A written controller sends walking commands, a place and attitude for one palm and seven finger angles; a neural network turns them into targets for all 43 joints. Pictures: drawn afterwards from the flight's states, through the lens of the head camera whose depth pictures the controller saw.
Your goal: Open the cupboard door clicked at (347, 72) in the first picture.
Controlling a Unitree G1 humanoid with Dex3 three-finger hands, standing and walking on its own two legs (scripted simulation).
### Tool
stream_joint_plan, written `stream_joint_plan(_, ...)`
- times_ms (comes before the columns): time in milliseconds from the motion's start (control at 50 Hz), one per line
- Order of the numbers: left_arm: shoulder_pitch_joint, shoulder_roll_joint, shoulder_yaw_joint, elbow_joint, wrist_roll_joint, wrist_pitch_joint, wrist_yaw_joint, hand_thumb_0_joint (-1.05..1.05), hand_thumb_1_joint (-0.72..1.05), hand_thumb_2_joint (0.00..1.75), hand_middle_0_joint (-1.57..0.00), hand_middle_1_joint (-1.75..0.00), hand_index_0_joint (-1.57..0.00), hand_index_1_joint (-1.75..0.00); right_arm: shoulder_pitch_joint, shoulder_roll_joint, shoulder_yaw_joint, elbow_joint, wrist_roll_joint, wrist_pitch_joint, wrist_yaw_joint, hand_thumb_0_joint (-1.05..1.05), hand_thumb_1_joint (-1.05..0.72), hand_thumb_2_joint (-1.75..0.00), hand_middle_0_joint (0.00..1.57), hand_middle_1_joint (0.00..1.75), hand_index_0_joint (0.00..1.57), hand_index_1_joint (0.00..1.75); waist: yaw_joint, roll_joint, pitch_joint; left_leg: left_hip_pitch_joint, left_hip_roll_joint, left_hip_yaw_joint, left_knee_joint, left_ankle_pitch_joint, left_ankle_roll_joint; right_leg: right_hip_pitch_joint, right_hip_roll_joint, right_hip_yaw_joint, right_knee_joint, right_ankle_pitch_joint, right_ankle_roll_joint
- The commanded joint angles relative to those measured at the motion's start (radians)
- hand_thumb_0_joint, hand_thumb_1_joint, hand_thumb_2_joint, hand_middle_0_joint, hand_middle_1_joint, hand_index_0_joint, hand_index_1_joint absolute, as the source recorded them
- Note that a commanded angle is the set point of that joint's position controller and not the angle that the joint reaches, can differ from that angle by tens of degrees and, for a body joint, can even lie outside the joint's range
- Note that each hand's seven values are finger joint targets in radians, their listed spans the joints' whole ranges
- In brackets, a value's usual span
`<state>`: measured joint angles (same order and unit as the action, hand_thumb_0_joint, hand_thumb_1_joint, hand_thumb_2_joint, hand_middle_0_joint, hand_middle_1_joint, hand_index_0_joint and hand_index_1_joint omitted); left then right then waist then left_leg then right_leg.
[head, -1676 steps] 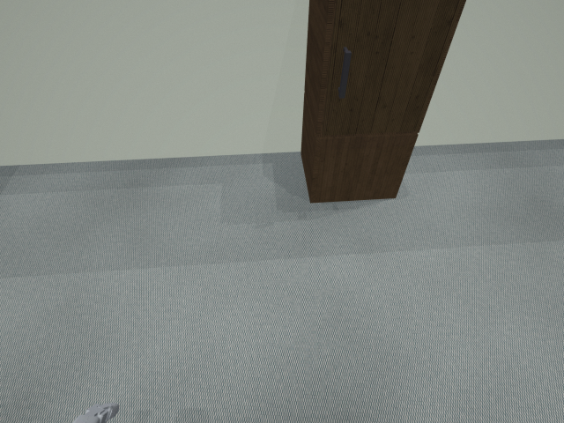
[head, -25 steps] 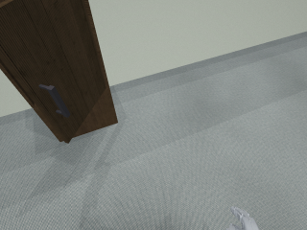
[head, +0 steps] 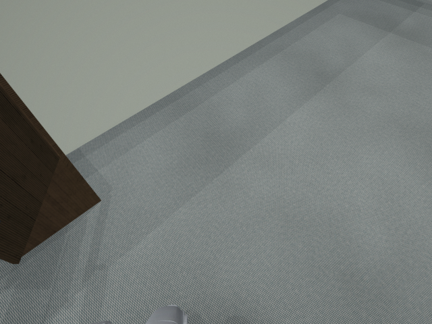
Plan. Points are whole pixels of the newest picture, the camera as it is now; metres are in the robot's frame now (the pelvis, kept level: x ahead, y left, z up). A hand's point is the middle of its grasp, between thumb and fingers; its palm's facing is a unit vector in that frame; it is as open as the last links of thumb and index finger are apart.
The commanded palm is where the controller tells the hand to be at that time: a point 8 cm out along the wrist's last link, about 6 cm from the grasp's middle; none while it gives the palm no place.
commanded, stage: walk to a spot facing it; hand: left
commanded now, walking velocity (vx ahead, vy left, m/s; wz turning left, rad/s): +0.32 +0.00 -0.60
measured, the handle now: out of the picture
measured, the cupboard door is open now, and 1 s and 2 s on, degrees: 48 48 48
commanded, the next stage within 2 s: turn to face it in 1.40 s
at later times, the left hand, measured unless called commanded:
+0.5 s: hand (195, 223) +0.36 +0.08 -0.17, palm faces -0.36 -0.91 -0.23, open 7.4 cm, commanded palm none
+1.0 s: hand (210, 218) +0.38 +0.04 -0.19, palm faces -0.28 -0.94 -0.17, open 7.3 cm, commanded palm none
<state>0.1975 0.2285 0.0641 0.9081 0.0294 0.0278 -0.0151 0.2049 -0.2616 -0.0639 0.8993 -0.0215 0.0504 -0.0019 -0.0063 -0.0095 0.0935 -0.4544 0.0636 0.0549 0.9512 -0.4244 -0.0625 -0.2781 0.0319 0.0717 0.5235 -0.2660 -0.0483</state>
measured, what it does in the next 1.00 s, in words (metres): walks ahead, turning right: left foot, then right foot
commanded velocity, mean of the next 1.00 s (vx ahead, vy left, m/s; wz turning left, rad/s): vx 0.36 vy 0.00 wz -0.24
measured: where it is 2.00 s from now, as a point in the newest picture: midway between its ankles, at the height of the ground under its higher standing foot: (297, 204)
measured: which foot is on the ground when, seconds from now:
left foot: up 0.00-0.10, down 0.12-0.48, up 0.50-0.94, down 0.96-1.00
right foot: down 0.00-0.12, up 0.14-0.46, down 0.48-0.96, up 0.98-1.00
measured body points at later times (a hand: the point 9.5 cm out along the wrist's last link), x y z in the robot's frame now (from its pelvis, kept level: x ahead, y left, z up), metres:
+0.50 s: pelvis +0.15 -0.06 -0.03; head +0.20 -0.09 +0.42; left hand +0.38 +0.13 -0.15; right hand +0.00 -0.26 -0.17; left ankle +0.06 +0.14 -0.72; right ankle +0.20 -0.16 -0.74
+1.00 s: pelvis +0.38 -0.14 -0.02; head +0.41 -0.15 +0.43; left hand +0.40 +0.09 -0.17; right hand +0.41 -0.40 -0.15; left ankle +0.48 -0.07 -0.74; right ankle +0.21 -0.17 -0.70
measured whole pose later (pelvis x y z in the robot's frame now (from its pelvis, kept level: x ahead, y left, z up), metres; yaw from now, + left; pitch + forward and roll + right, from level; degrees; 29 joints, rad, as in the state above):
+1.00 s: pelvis +0.38 -0.14 -0.02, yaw -22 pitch +0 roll +0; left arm 0.40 0.17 0.05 1.12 0.01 -0.04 -0.01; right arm 0.11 -0.16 -0.03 0.95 -0.04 -0.07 0.01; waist 0.03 -0.02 0.06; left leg -0.39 0.05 0.13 0.61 -0.19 0.04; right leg -0.13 0.03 -0.05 0.82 -0.48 -0.05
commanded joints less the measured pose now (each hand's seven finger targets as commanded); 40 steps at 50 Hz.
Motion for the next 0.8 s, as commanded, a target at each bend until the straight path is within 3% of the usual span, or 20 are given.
stream_joint_plan(0, 0.024, 0.222, 0.058, -0.059, 0.000, -0.035, 0.008, 0.00, 0.90, 0.90, -0.20, -0.30, -0.20, -0.30, -0.038, -0.048, -0.012, -0.101, 0.003, -0.062, 0.008, 0.00, -0.90, -0.90, 0.20, 0.30, 0.20, 0.30, 0.033, -0.146, -0.082, 0.055, -0.028, 0.003, -0.213, 0.005, 0.008, 0.016, -0.213, 0.327, -0.263, -0.245, -0.163)
stream_joint_plan(60, -0.032, 0.179, 0.051, -0.071, -0.006, -0.035, 0.001, 0.00, 0.90, 0.90, -0.20, -0.30, -0.20, -0.30, 0.117, -0.067, -0.017, -0.047, 0.004, -0.083, -0.007, 0.00, -0.90, -0.90, 0.20, 0.30, 0.20, 0.30, -0.050, -0.077, -0.099, 0.394, -0.036, 0.015, -0.483, 0.105, 0.017, -0.202, -0.126, 0.279, -0.138, -0.302, -0.098)
stream_joint_plan(80, -0.046, 0.116, 0.037, -0.092, -0.011, -0.034, -0.007, 0.00, 0.90, 0.90, -0.20, -0.30, -0.20, -0.30, 0.220, -0.134, -0.028, -0.017, -0.005, -0.092, -0.024, 0.00, -0.90, -0.90, 0.20, 0.30, 0.20, 0.30, -0.097, 0.110, -0.125, 0.559, 0.099, -0.141, -0.608, -0.054, 0.055, -0.358, -0.030, 0.178, 0.046, -0.321, -0.045)
stream_joint_plan(100, -0.077, 0.059, 0.023, -0.128, -0.020, -0.034, -0.015, 0.00, 0.90, 0.90, -0.20, -0.30, -0.20, -0.30, 0.327, -0.239, -0.050, 0.001, -0.027, -0.099, -0.031, 0.00, -0.90, -0.90, 0.20, 0.30, 0.20, 0.30, -0.140, 0.400, -0.124, 0.605, 0.404, -0.559, -0.766, -0.321, 0.157, -0.538, 0.084, -0.021, 0.404, -0.380, 0.021)
stream_joint_plan(120, -0.165, 0.103, 0.033, -0.157, -0.009, -0.042, -0.023, 0.00, 0.90, 0.90, -0.20, -0.30, -0.20, -0.30, 0.320, -0.239, -0.045, -0.002, -0.021, -0.099, -0.037, 0.00, -0.90, -0.90, 0.20, 0.30, 0.20, 0.30, -0.133, 0.237, -0.047, 0.476, 0.501, -0.637, -0.840, -0.355, 0.237, -0.562, -0.032, 0.022, 0.535, -0.303, 0.023)
stream_joint_plan(140, -0.172, 0.108, 0.047, -0.177, -0.008, -0.050, -0.041, 0.00, 0.90, 0.90, -0.20, -0.30, -0.20, -0.30, 0.245, -0.221, -0.040, -0.040, -0.021, -0.103, -0.041, 0.00, -0.90, -0.90, 0.20, 0.30, 0.20, 0.30, -0.084, 0.097, 0.000, 0.394, 0.460, -0.539, -0.842, -0.263, 0.258, -0.531, -0.083, -0.013, 0.588, -0.236, 0.035)
stream_joint_plan(160, -0.155, 0.093, 0.044, -0.154, 0.002, -0.046, -0.046, 0.00, 0.90, 0.90, -0.20, -0.30, -0.20, -0.30, 0.216, -0.191, -0.029, -0.046, -0.030, -0.108, -0.030, 0.00, -0.90, -0.90, 0.20, 0.30, 0.20, 0.30, -0.068, 0.087, -0.017, 0.330, 0.413, -0.498, -0.824, -0.247, 0.237, -0.504, -0.080, -0.016, 0.647, -0.182, 0.034)
stream_joint_plan(200, -0.127, 0.064, 0.042, -0.113, 0.010, -0.038, -0.056, 0.00, 0.90, 0.90, -0.20, -0.30, -0.20, -0.30, 0.176, -0.118, -0.004, -0.031, -0.024, -0.120, -0.028, 0.00, -0.90, -0.90, 0.20, 0.30, 0.20, 0.30, -0.027, 0.145, 0.038, 0.321, 0.315, -0.254, -0.794, 0.010, 0.174, -0.509, -0.114, -0.044, 0.649, -0.056, 0.046)
stream_joint_plan(240, -0.127, 0.026, 0.022, -0.110, 0.004, -0.033, -0.066, 0.00, 0.90, 0.90, -0.20, -0.30, -0.20, -0.30, 0.203, -0.103, 0.003, -0.006, -0.020, -0.129, -0.029, 0.00, -0.90, -0.90, 0.20, 0.30, 0.20, 0.30, -0.022, 0.174, -0.014, 0.380, 0.244, -0.064, -0.741, 0.258, 0.147, -0.471, -0.109, -0.100, 0.561, 0.000, 0.056)
stream_joint_plan(280, -0.169, 0.005, 0.009, -0.118, 0.000, -0.034, -0.068, 0.00, 0.90, 0.90, -0.20, -0.30, -0.20, -0.30, 0.249, -0.098, 0.003, 0.017, -0.022, -0.130, -0.030, 0.00, -0.90, -0.90, 0.20, 0.30, 0.20, 0.30, -0.042, 0.198, -0.052, 0.433, 0.226, 0.039, -0.689, 0.468, 0.136, -0.417, -0.098, -0.150, 0.422, 0.006, 0.048)
stream_joint_plan(340, -0.214, 0.011, 0.001, -0.116, -0.004, -0.034, -0.066, 0.00, 0.90, 0.90, -0.20, -0.30, -0.20, -0.30, 0.279, -0.109, 0.002, 0.037, -0.024, -0.124, -0.023, 0.00, -0.90, -0.90, 0.20, 0.30, 0.20, 0.30, -0.063, 0.188, -0.056, 0.397, 0.242, 0.094, -0.669, 0.509, 0.135, -0.259, -0.063, -0.216, 0.228, 0.002, 0.032)
stream_joint_plan(380, -0.170, 0.031, 0.006, -0.096, -0.003, -0.036, -0.063, 0.00, 0.90, 0.90, -0.20, -0.30, -0.20, -0.30, 0.265, -0.128, -0.001, 0.047, -0.022, -0.116, -0.020, 0.00, -0.90, -0.90, 0.20, 0.30, 0.20, 0.30, -0.032, 0.187, -0.074, 0.375, 0.256, 0.119, -0.600, 0.592, 0.130, -0.126, -0.029, -0.245, 0.161, -0.003, 0.011)
stream_joint_plan(420, 0.077, 0.098, 0.032, -0.016, 0.000, -0.047, -0.050, 0.00, 0.90, 0.90, -0.20, -0.30, -0.20, -0.30, 0.199, -0.134, 0.000, 0.036, -0.009, -0.112, -0.017, 0.00, -0.90, -0.90, 0.20, 0.30, 0.20, 0.30, 0.102, 0.082, -0.174, 0.235, 0.209, 0.178, -0.296, 0.665, 0.083, 0.261, -0.003, -0.223, 0.055, 0.036, -0.032)
stream_joint_plan(440, 0.256, 0.216, 0.067, 0.035, 0.007, -0.059, -0.032, 0.00, 0.90, 0.90, -0.20, -0.30, -0.20, -0.30, 0.173, -0.077, 0.012, 0.011, 0.012, -0.115, -0.005, 0.00, -0.90, -0.90, 0.20, 0.30, 0.20, 0.30, 0.184, -0.163, -0.279, -0.036, 0.117, 0.230, 0.024, 0.381, 0.042, 0.551, -0.215, 0.062, -0.036, -0.109, -0.106)
stream_joint_plan(460, 0.333, 0.308, 0.084, 0.053, -0.011, -0.059, -0.011, 0.00, 0.90, 0.90, -0.20, -0.30, -0.20, -0.30, 0.147, -0.029, 0.019, -0.039, 0.025, -0.114, -0.005, 0.00, -0.90, -0.90, 0.20, 0.30, 0.20, 0.30, 0.185, -0.355, -0.340, -0.227, -0.013, 0.124, 0.327, -0.188, 0.019, 0.591, -0.470, 0.524, -0.232, -0.049, -0.194)
stream_joint_plan(480, 0.266, 0.291, 0.078, 0.045, -0.022, -0.053, 0.001, 0.00, 0.90, 0.90, -0.20, -0.30, -0.20, -0.30, 0.082, -0.067, 0.009, -0.034, 0.018, -0.107, -0.009, 0.00, -0.90, -0.90, 0.20, 0.30, 0.20, 0.30, 0.164, -0.205, -0.226, -0.295, 0.046, -0.028, 0.407, -0.137, 0.039, 0.494, -0.448, 0.486, -0.269, -0.067, -0.207)
stream_joint_plan(500, 0.164, 0.233, 0.060, 0.027, -0.025, -0.053, 0.005, 0.00, 0.90, 0.90, -0.20, -0.30, -0.20, -0.30, 0.064, -0.057, 0.002, -0.015, 0.016, -0.107, -0.006, 0.00, -0.90, -0.90, 0.20, 0.30, 0.20, 0.30, 0.110, -0.133, -0.125, -0.280, 0.102, -0.036, 0.392, -0.018, 0.039, 0.326, -0.412, 0.368, -0.285, -0.103, -0.191)
stream_joint_plan(540, 0.031, 0.143, 0.030, -0.011, -0.020, -0.063, 0.009, 0.00, 0.90, 0.90, -0.20, -0.30, -0.20, -0.30, 0.104, -0.033, 0.001, 0.033, -0.002, -0.085, -0.008, 0.00, -0.90, -0.90, 0.20, 0.30, 0.20, 0.30, 0.019, -0.113, -0.065, -0.137, 0.124, -0.044, 0.279, 0.081, 0.020, 0.078, -0.325, 0.192, -0.312, -0.008, -0.137)
stream_joint_plan(600, 0.015, 0.101, 0.022, 0.003, -0.010, -0.085, 0.013, 0.00, 0.90, 0.90, -0.20, -0.30, -0.20, -0.30, 0.174, 0.009, 0.004, 0.076, -0.010, -0.065, 0.003, 0.00, -0.90, -0.90, 0.20, 0.30, 0.20, 0.30, -0.032, -0.094, -0.080, -0.042, 0.104, -0.007, 0.121, 0.142, 0.016, 0.021, -0.265, 0.067, -0.335, 0.067, -0.135)
stream_joint_plan(780, 0.187, 0.084, 0.015, 0.120, -0.013, -0.117, 0.017, 0.00, 0.90, 0.90, -0.20, -0.30, -0.20, -0.30, -0.086, 0.030, 0.005, 0.004, -0.002, -0.094, 0.024, 0.00, -0.90, -0.90, 0.20, 0.30, 0.20, 0.30, 0.039, -0.078, -0.047, -0.177, 0.056, 0.017, -0.212, 0.207, 0.028, 0.325, -0.278, 0.069, -0.291, 0.412, -0.154)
